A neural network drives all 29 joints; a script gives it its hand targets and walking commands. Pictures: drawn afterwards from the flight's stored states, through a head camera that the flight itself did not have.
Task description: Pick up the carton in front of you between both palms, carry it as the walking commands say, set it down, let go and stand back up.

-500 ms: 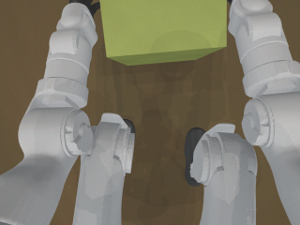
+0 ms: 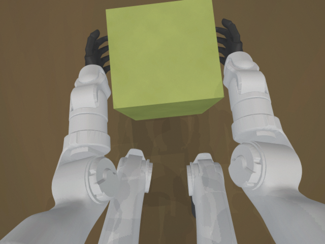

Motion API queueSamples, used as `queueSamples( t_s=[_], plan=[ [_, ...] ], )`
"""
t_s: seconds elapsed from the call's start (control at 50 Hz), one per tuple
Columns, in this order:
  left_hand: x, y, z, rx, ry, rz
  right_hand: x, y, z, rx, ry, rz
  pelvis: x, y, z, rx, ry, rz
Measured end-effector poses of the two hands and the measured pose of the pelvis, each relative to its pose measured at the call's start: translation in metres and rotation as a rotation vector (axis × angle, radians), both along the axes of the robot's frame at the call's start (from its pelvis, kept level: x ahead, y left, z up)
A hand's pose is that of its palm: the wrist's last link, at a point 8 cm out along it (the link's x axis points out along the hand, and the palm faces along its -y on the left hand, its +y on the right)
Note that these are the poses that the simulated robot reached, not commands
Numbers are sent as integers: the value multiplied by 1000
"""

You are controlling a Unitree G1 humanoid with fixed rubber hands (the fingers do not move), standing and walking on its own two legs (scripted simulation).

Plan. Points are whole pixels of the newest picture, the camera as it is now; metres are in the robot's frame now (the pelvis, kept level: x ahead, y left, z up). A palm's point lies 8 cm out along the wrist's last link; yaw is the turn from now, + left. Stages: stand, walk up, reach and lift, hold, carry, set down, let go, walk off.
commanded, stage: reach and lift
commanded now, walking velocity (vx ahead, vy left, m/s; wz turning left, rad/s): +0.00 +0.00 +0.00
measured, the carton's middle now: (164, 73) +0.52 +0.02 -0.14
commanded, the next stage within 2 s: none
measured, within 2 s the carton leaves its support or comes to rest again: neither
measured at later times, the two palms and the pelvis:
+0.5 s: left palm (62, 47) +0.47 +0.16 +0.08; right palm (272, 41) +0.49 -0.13 +0.08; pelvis +0.04 +0.00 +0.12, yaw +0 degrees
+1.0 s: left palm out of the picture +0.43 +0.16 +0.23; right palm out of the picture +0.43 -0.14 +0.23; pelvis +0.09 +0.01 +0.26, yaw +0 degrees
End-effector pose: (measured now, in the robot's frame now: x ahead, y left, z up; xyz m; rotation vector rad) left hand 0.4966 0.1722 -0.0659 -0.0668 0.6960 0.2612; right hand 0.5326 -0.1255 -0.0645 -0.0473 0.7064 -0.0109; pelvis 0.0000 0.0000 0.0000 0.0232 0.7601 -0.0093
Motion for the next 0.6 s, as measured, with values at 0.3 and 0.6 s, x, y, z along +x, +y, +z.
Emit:
queueSamples(
  t_s=[0.3, 0.6],
  plan=[
    [-12, -6, 82, 1, -14, -27, -24, -7, 78, 15, -12, -45, 21, 1, 64, -9, -30, 5],
    [-38, -8, 181, -7, -7, -45, -57, -10, 177, 20, -5, -74, 51, 1, 151, -14, -171, 5]
  ],
)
